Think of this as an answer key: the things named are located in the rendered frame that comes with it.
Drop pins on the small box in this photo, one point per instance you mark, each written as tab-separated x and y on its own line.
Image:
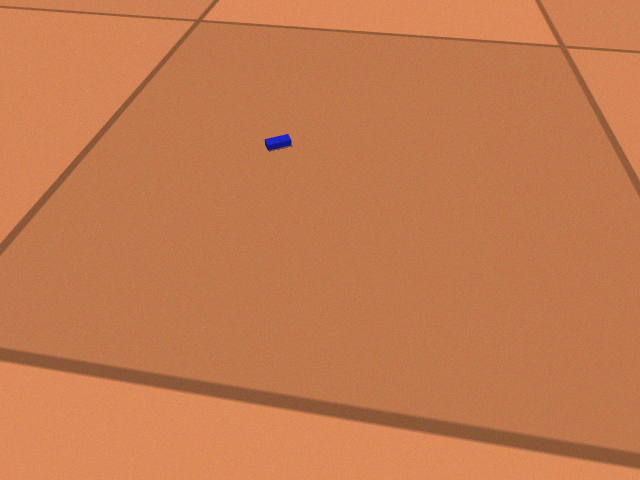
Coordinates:
278	142

